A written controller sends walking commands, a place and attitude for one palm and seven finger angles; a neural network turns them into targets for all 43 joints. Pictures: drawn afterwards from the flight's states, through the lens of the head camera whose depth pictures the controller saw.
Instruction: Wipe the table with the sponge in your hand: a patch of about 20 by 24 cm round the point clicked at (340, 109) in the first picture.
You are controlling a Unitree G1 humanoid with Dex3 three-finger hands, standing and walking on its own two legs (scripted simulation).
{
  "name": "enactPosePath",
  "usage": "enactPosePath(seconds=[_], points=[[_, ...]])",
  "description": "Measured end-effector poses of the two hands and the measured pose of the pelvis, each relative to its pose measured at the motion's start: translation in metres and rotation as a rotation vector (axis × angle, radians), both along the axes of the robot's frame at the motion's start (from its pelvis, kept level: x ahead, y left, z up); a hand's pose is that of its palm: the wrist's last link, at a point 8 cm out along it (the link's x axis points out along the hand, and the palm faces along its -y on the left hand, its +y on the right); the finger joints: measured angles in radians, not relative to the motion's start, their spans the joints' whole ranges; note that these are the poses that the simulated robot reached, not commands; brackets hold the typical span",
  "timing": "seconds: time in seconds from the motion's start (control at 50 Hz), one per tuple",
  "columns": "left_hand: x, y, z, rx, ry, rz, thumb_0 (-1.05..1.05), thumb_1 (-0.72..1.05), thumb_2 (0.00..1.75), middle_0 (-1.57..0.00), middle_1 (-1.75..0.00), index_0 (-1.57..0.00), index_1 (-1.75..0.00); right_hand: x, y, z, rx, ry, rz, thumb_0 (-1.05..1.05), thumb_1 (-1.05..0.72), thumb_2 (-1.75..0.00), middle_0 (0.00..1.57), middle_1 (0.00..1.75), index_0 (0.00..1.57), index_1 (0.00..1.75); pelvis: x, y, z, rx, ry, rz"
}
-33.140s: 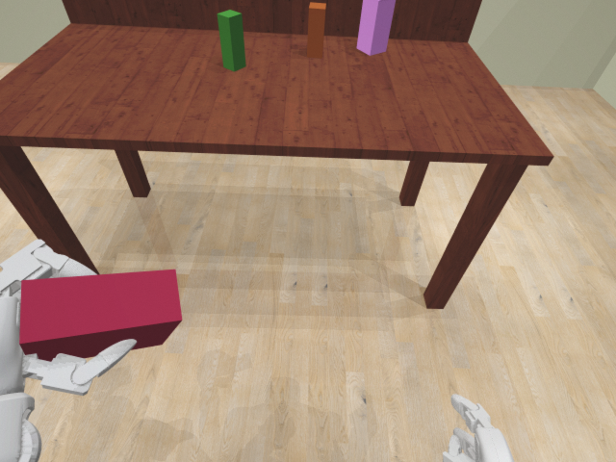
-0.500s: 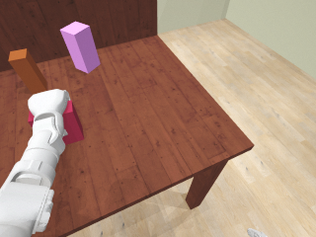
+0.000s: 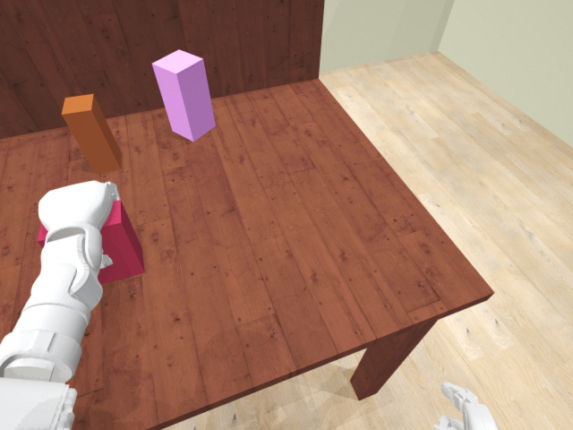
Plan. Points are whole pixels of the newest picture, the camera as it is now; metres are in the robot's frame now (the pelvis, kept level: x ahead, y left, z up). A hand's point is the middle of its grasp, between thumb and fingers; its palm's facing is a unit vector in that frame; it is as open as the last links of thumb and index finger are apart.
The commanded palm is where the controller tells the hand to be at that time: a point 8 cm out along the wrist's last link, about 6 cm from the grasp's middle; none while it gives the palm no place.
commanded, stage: wipe back along the first lane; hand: left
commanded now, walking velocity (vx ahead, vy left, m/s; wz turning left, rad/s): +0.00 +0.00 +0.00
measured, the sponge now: (102, 254) +0.35 +0.33 +0.01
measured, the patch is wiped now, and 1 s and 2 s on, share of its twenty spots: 1.00 1.00 1.00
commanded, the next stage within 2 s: lift the sponge slowly off the table in 1.70 s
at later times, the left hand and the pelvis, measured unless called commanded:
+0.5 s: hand (85, 256) +0.32 +0.32 +0.05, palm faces -0.04 -0.04 -1.00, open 9.4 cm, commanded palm +0.29 +0.31 +0.09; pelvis -0.01 +0.00 +0.00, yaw +0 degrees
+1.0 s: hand (92, 285) +0.28 +0.29 +0.06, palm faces +0.01 -0.06 -1.00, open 9.4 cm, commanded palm +0.24 +0.27 +0.08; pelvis -0.01 -0.01 +0.00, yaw +0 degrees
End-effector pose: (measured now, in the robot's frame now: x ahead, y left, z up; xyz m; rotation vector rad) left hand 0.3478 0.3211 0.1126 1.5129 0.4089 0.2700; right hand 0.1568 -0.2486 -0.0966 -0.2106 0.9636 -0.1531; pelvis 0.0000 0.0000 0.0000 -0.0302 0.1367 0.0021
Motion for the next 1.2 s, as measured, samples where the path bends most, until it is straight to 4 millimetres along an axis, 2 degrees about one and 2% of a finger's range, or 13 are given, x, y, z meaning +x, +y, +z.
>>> enactPosePath(seconds=[0.2, 0.34, 0.7, 0.88, 1.1, 1.2], points=[[-0.018, 0.009, 0.0, 0.002, -0.02, -0.003, -0.01, -0.47, 1.13, -0.78, -1.46, -0.79, -1.43, 0.005, 0.007, -0.002, 0.014, 0.001, 0.023, 0.01, -0.91, -0.9, 0.2, 0.3, 0.2, 0.3, 0.001, 0.003, 0.0, -0.002, -0.004, 0.005], [-0.036, 0.003, -0.002, -0.001, -0.04, 0.003, -0.01, -0.46, 1.13, -0.77, -1.47, -0.78, -1.44, 0.002, 0.011, -0.005, 0.029, 0.003, 0.037, 0.01, -0.91, -0.9, 0.2, 0.3, 0.2, 0.3, -0.004, 0.003, 0.0, -0.002, -0.014, 0.008], [-0.055, -0.012, -0.003, 0.007, -0.044, 0.007, -0.01, -0.45, 1.13, -0.76, -1.48, -0.77, -1.46, 0.003, 0.005, 0.0, 0.036, -0.05, 0.046, 0.01, -0.91, -0.9, 0.2, 0.3, 0.2, 0.3, -0.01, -0.005, -0.001, 0.005, -0.036, 0.0], [-0.079, -0.028, -0.002, -0.003, -0.085, 0.009, 0.0, -0.45, 1.13, -0.75, -1.49, -0.77, -1.46, 0.02, 0.006, 0.001, 0.058, -0.09, 0.068, 0.01, -0.91, -0.9, 0.2, 0.3, 0.2, 0.3, -0.006, -0.008, -0.001, 0.009, -0.051, -0.002], [-0.099, -0.039, -0.003, -0.02, -0.091, 0.033, 0.0, -0.45, 1.13, -0.75, -1.49, -0.77, -1.46, 0.048, 0.014, 0.015, 0.079, -0.181, 0.112, 0.02, -0.91, -0.9, 0.2, 0.3, 0.2, 0.3, -0.006, -0.015, 0.0, 0.014, -0.074, -0.007], [-0.109, -0.047, -0.003, -0.024, -0.097, 0.03, 0.01, -0.45, 1.13, -0.75, -1.49, -0.76, -1.47, 0.05, 0.014, 0.016, 0.081, -0.191, 0.122, 0.01, -0.91, -0.9, 0.2, 0.3, 0.2, 0.31, -0.005, -0.016, -0.001, 0.015, -0.082, -0.007]])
